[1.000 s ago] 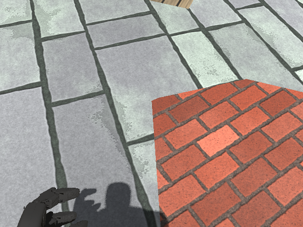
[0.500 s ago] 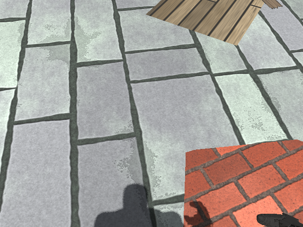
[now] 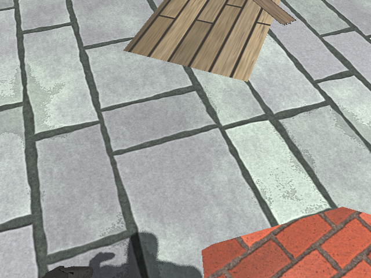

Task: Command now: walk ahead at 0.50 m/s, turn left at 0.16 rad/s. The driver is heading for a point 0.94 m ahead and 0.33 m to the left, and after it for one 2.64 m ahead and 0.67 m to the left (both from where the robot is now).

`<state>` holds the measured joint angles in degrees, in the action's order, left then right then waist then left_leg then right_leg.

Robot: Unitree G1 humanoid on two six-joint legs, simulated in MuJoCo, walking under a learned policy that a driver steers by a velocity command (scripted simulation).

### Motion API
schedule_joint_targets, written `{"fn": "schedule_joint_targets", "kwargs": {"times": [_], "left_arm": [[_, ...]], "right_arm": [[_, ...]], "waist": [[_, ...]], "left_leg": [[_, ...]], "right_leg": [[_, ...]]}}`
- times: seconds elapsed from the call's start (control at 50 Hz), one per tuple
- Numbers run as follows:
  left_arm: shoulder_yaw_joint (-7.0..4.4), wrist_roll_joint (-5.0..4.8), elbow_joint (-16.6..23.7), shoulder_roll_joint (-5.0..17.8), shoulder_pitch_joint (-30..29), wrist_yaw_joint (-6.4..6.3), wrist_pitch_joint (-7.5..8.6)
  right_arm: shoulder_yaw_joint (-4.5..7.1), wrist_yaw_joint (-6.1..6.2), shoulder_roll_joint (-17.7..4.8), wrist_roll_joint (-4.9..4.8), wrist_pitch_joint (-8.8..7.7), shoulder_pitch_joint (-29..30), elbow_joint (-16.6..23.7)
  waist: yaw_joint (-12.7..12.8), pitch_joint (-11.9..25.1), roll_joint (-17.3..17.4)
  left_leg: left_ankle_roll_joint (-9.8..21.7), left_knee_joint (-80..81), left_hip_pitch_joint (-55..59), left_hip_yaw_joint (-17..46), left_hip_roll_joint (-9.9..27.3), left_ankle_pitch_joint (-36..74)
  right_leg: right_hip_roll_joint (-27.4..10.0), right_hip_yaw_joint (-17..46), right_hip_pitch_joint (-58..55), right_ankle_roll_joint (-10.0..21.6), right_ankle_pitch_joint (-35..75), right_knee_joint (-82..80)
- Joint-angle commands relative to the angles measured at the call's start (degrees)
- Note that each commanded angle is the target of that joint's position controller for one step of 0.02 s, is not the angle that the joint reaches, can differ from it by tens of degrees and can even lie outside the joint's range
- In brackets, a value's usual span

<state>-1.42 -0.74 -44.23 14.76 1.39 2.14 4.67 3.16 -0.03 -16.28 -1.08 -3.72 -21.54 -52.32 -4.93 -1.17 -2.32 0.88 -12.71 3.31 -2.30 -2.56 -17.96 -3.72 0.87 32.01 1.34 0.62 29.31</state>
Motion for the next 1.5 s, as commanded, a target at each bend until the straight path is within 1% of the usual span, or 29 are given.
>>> {"fn": "schedule_joint_targets", "kwargs": {"times": [0.02, 0.04, 0.06, 0.08, 0.1, 0.12, 0.16, 0.2, 0.48, 0.54, 0.58, 0.6, 0.62, 0.64, 0.66, 0.68, 0.72, 0.8, 0.98, 1.04, 1.08, 1.1, 1.12, 1.14, 1.16, 1.2, 1.26, 1.36, 1.5], "left_arm": [[-2.82, 0.06, 3.0, 8.2, 2.2, 0.11, 1.51], [-4.30, 0.29, 0.3, 11.1, 11.2, -0.44, 1.60], [-5.50, 1.08, -1.4, 15.4, 21.5, -1.10, 1.42], [-5.99, 1.06, -2.5, 17.8, 23.0, -0.88, 0.82], [-4.42, 0.66, -1.6, 11.6, 21.9, -0.90, 0.86], [-3.68, 0.51, -1.3, 9.3, 18.0, -1.11, 1.04], [-2.91, 0.96, -1.1, 6.4, 11.3, -1.04, 1.48], [-2.85, 1.60, -1.7, 5.4, 8.8, -1.04, 2.15], [-5.06, 0.08, -6.3, 11.3, 15.2, -3.04, -0.36], [-5.75, -0.68, -5.7, 13.5, 13.6, -3.40, -1.63], [-5.69, -1.15, -5.0, 13.7, 11.6, -3.58, -2.36], [-4.60, 0.40, -4.1, 10.9, 12.7, -3.57, -1.89], [-2.28, 1.47, -0.5, 3.3, 16.5, -2.83, -0.04], [-2.93, -0.48, 0.2, 8.2, 11.1, -1.79, 2.59], [-3.35, -2.44, 1.7, 9.9, 6.4, -1.30, 3.72], [-3.17, -1.69, 1.4, 8.9, 6.5, -1.63, 4.13], [-3.91, 0.52, 0.2, 9.8, 8.1, -2.07, 3.10], [-3.50, 1.70, 1.6, 7.2, 6.0, -2.31, 1.01], [-2.71, 0.41, 6.2, 6.7, -6.4, -0.63, 2.27], [-3.25, 0.55, 5.8, 8.1, -3.9, -0.07, 3.14], [-4.65, 1.25, 3.3, 10.7, 5.7, -0.50, 3.70], [-5.32, 1.91, 2.4, 13.6, 14.8, -0.80, 3.71], [-6.71, 1.74, -0.7, 17.9, 20.7, -0.36, 2.92], [-5.37, -0.33, -0.7, 12.2, 20.7, 0.08, 2.78], [-4.42, -0.37, 0.0, 8.9, 17.4, -0.15, 2.46], [-3.46, 0.93, 0.6, 7.2, 12.2, -0.43, 1.71], [-2.85, 1.02, -0.2, 6.2, 12.1, -0.77, 1.94], [-3.74, 0.02, -1.9, 10.1, 14.6, -1.46, 1.52], [-3.68, -1.04, -5.1, 11.1, 21.2, -1.80, -0.34]], "right_arm": [[2.48, 0.62, -10.7, -0.31, 0.49, 0.9, 1.9], [1.90, 0.66, -9.3, 0.09, 0.64, 1.2, 2.3], [0.47, 0.69, -5.8, 1.47, 0.55, 0.8, 4.1], [-1.13, 0.35, 0.6, 0.52, -0.50, -7.2, 4.3], [0.42, 0.33, -6.2, -0.91, -1.18, -3.5, 3.5], [1.39, 0.32, -8.8, -1.91, -1.47, 1.3, 5.1], [1.73, 0.86, -7.4, -0.84, -0.99, 4.2, 5.6], [1.78, 0.68, -5.1, -0.96, 0.42, 1.9, 5.2], [0.67, -2.79, -1.7, -0.19, 1.53, 20.5, 14.9], [2.03, -3.27, -4.2, -0.20, 2.04, 17.2, 15.9], [4.89, -2.59, -8.9, -0.51, 2.37, 3.0, 12.7], [6.85, -1.25, -14.0, -0.60, 3.06, -5.1, 10.7], [7.22, -1.08, -19.0, -0.82, 2.44, -0.6, 12.5], [5.47, -1.65, -13.8, -0.10, 1.52, -1.9, 13.8], [4.54, -1.78, -10.6, 0.43, 0.63, -0.4, 13.4], [4.06, -1.92, -9.0, 0.28, 0.02, 3.1, 13.5], [3.01, -1.39, -6.3, 0.77, -0.24, 8.4, 15.0], [3.65, -0.06, -9.0, 0.40, -0.55, 6.7, 14.9], [3.67, 1.16, -8.5, -0.22, 0.60, 0.0, 12.1], [3.55, 1.45, -8.1, 0.18, 1.07, -0.6, 11.2], [2.75, 1.18, -6.2, 0.44, 1.24, 0.6, 11.6], [1.70, 1.16, -4.2, 1.33, 1.19, 0.4, 12.8], [0.67, 0.98, -0.4, -0.56, 0.49, -9.3, 12.8], [1.28, 1.17, -5.7, -1.17, 0.16, -7.4, 11.7], [2.04, 1.08, -8.6, -1.14, 0.05, 0.2, 12.8], [1.89, 1.00, -7.4, 0.53, -0.37, 7.0, 14.7], [1.49, 0.39, -4.4, 0.42, -0.31, 5.3, 14.5], [0.09, -0.01, -1.8, 0.87, -0.57, 13.1, 16.9], [0.16, -1.60, -2.7, 0.01, -1.74, 23.4, 19.9]], "waist": [[6.2, 0.9, 7.0], [10.2, 7.0, 6.0], [13.5, 16.6, -0.7], [9.3, 22.8, -15.8], [11.7, 19.0, -8.7], [11.1, 11.1, -6.4], [7.8, 3.9, -2.2], [5.3, 2.5, -4.2], [9.3, -4.8, 0.7], [5.5, -0.8, -2.2], [-2.9, 6.8, -1.4], [-5.5, 11.6, 5.8], [2.2, 16.3, 19.5], [-1.9, 20.8, 10.9], [-2.0, 13.1, 8.0], [1.3, 7.6, 2.6], [4.9, 4.3, 3.6], [5.5, 2.3, 3.4], [0.5, 0.4, 7.7], [1.8, 0.4, 9.8], [6.8, 6.0, 9.4], [10.5, 14.5, 3.7], [6.8, 20.4, -16.4], [8.8, 16.7, -10.5], [10.2, 8.6, -4.9], [8.1, 1.5, 0.0], [5.5, 1.9, -3.2], [7.3, 0.4, -1.7], [9.7, -2.1, -2.0]], "left_leg": [[8.0, -7.0, -0.6, 8.5, 16.2, 35.0], [6.3, -17.3, -4.9, 6.6, 12.9, 37.1], [4.1, -35.3, -16.7, 3.9, 8.5, 21.0], [0.9, -53.0, -38.3, 4.1, -0.6, -14.6], [1.3, -59.4, -43.6, 10.8, 2.2, -15.7], [1.9, -60.1, -46.4, 9.9, 4.7, -10.2], [1.4, -56.0, -42.6, 8.8, 8.9, -1.6], [0.8, -53.9, -37.4, 9.0, 10.8, 1.8], [2.0, -24.5, -43.7, 0.6, 8.7, 16.6], [5.1, -24.0, -35.4, -3.7, 4.0, 8.4], [8.7, -19.4, -15.5, -4.9, -0.8, 9.7], [12.0, -17.7, 1.5, 7.3, 5.8, 9.3], [24.0, -9.4, 18.4, 41.9, 19.8, -0.1], [23.8, -2.6, 19.6, 49.2, 22.1, -4.9], [20.8, -2.5, 14.1, 40.3, 20.4, -1.1], [18.4, -2.8, 5.0, 32.8, 17.6, 5.9], [16.3, -1.5, -6.4, 24.9, 13.9, 15.9], [16.3, 0.9, -13.9, 19.5, 11.5, 23.8], [11.0, -4.3, -11.9, 20.4, 10.1, 12.5], [10.1, -8.5, -7.2, 23.3, 12.6, 17.4], [7.7, -19.5, -8.2, 20.7, 8.5, 28.5], [5.5, -35.2, -15.7, 16.7, 4.9, 19.8], [0.9, -54.5, -37.5, 11.1, -4.0, -11.3], [0.8, -61.0, -45.7, 14.4, -1.0, -14.9], [1.1, -62.3, -48.2, 13.7, 1.2, -9.8], [1.1, -57.0, -45.9, 10.2, 5.3, -2.9], [0.6, -49.7, -40.4, 8.0, 8.0, -0.3], [-1.1, -32.8, -40.5, 5.0, 8.8, 11.1], [-0.5, -17.6, -34.7, 3.9, 5.2, 17.8]], "right_leg": [[2.1, -1.2, -8.2, 2.3, -4.3, -3.2], [1.9, -1.3, -21.9, 4.0, -3.0, -2.8], [-9.0, 10.1, -39.6, 7.4, -2.5, -0.4], [-20.4, 34.8, -55.9, 15.0, -15.7, -7.0], [-19.0, 36.1, -51.8, 12.9, -23.4, -11.0], [-17.6, 27.5, -44.7, 10.5, -22.5, -12.5], [-13.8, 16.7, -31.7, 8.9, -13.7, -16.6], [-12.0, 9.8, -25.7, 8.8, -8.1, -19.7], [-13.1, -11.3, -36.8, 7.1, 9.8, -19.5], [-13.4, -13.7, -39.9, 5.3, 34.1, -9.3], [-10.6, -15.6, -34.1, 2.8, 38.1, 10.8], [-7.8, -15.6, -19.5, 0.0, 17.4, 28.7], [5.9, -8.6, 6.3, -3.5, -32.0, 49.6], [4.5, 4.4, 12.5, -1.9, -33.2, 53.1], [1.9, 4.2, 15.4, -0.2, -28.6, 51.0], [-0.8, 4.2, 12.9, 0.2, -23.9, 44.7], [-3.6, 4.4, 5.2, -0.7, -19.5, 36.8], [-2.4, 2.6, 3.3, -4.4, -12.8, 25.9], [2.4, 3.2, -2.3, -3.8, 4.8, -0.2], [2.6, 2.4, -4.7, -1.3, -1.8, -1.8], [2.4, 1.4, -19.0, 2.4, -2.0, -4.1], [-6.5, 11.1, -33.9, 6.2, -2.1, -2.2], [-18.1, 38.3, -52.4, 16.5, -14.7, -7.8], [-18.6, 44.8, -51.5, 15.7, -29.6, -12.5], [-16.3, 36.0, -44.4, 13.1, -29.9, -13.4], [-12.0, 25.0, -31.6, 11.6, -18.0, -15.5], [-8.8, 17.2, -26.2, 11.4, -7.5, -18.4], [-7.9, 9.2, -24.9, 11.5, 0.4, -21.5], [-8.9, 8.5, -28.3, 9.1, 1.9, -17.8]]}}
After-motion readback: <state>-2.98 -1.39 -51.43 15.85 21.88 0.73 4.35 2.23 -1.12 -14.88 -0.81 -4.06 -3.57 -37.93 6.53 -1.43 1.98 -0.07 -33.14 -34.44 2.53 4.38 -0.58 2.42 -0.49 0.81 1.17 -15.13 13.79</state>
